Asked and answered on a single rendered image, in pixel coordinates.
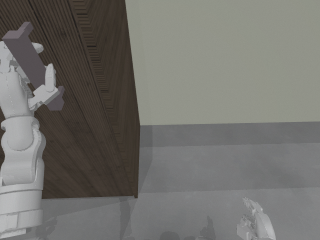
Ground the handle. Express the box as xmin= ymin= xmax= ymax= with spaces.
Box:
xmin=2 ymin=21 xmax=65 ymax=111

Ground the left robot hand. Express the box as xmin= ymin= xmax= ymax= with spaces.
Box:
xmin=0 ymin=41 xmax=60 ymax=119

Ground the right robot hand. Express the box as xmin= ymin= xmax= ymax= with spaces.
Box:
xmin=237 ymin=197 xmax=276 ymax=240

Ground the wardrobe door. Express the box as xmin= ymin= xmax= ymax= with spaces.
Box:
xmin=0 ymin=0 xmax=134 ymax=199

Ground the left robot forearm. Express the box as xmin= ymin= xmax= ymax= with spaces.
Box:
xmin=0 ymin=115 xmax=46 ymax=240

